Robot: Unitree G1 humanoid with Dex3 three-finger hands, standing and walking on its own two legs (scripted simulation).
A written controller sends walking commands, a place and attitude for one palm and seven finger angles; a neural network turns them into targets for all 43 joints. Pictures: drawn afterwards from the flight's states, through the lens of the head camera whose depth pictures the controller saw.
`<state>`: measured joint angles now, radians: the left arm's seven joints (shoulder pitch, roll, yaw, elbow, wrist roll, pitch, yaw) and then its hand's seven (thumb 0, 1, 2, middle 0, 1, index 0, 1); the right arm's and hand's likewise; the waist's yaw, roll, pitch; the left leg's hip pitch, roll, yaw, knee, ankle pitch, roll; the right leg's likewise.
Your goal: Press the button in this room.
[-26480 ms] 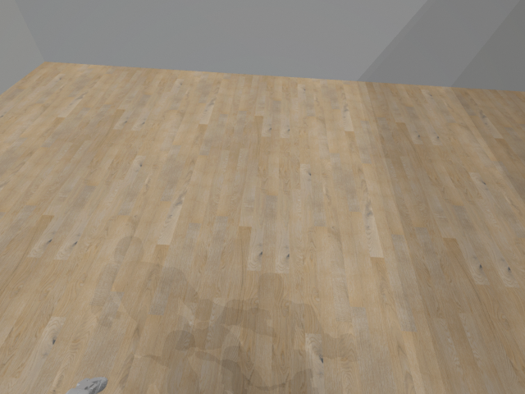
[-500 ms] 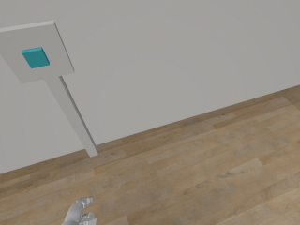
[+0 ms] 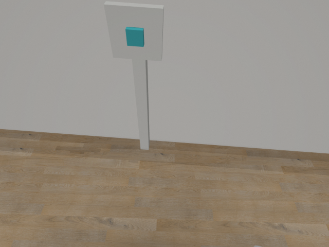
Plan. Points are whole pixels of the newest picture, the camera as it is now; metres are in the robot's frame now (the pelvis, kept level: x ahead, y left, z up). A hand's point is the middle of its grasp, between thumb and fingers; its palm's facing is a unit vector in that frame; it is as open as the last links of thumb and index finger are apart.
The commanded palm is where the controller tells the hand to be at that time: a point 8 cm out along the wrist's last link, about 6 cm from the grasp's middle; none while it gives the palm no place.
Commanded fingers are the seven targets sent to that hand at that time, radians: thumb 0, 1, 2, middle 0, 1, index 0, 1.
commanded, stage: take the last steps up to it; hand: left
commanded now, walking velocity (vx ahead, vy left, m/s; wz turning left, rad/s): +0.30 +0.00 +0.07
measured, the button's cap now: (135, 36) +0.78 +0.23 +0.10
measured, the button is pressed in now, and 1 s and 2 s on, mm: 0 0 0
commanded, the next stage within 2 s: come to a stop and stand still in 0.84 s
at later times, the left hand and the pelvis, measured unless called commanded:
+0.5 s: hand (97, 234) +0.16 +0.21 -0.17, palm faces -0.04 -0.99 -0.15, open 7.4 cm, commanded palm none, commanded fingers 0.00 0.90 0.90 -0.20 -0.30 -0.20 -0.30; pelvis +0.09 +0.03 +0.00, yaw -1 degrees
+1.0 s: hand (119, 197) +0.27 +0.18 -0.18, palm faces +0.07 -0.97 -0.21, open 7.2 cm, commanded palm none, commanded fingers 0.00 0.90 0.90 -0.20 -0.30 -0.20 -0.30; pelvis +0.26 -0.01 +0.00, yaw +1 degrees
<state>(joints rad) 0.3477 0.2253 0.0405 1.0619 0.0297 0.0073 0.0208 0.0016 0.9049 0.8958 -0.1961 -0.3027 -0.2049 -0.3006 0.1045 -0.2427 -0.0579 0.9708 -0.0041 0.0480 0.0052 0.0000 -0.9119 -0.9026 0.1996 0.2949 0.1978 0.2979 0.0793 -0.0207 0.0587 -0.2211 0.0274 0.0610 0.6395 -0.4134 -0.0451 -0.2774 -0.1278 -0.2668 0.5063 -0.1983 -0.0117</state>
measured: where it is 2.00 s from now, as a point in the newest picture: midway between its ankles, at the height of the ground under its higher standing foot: outside the picture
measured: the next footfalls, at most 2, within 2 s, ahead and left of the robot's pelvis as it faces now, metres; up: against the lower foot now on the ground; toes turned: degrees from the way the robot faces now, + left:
left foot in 0.02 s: +0.00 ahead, +0.11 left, +0.00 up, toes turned +4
right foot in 0.66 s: +0.28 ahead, -0.12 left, +0.00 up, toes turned -9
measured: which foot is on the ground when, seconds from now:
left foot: up 0.00-0.00, down 0.02-0.66, up 0.68-1.00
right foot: down 0.00-0.02, up 0.04-0.64, down 0.66-1.00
